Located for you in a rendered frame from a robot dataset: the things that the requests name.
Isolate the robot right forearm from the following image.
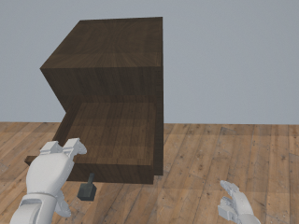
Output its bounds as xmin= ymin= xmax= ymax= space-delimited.
xmin=236 ymin=213 xmax=261 ymax=224

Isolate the robot left hand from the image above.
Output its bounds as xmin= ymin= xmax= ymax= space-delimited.
xmin=26 ymin=138 xmax=87 ymax=217

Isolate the handle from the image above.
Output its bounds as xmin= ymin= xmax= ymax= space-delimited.
xmin=77 ymin=173 xmax=97 ymax=202

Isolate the cabinet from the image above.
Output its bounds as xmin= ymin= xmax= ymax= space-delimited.
xmin=39 ymin=17 xmax=164 ymax=176

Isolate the drawer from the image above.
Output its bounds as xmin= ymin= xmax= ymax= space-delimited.
xmin=24 ymin=95 xmax=157 ymax=185

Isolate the robot right hand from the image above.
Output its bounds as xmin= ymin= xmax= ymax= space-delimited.
xmin=218 ymin=180 xmax=254 ymax=223

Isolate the robot left forearm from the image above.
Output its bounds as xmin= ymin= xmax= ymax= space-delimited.
xmin=9 ymin=192 xmax=58 ymax=224

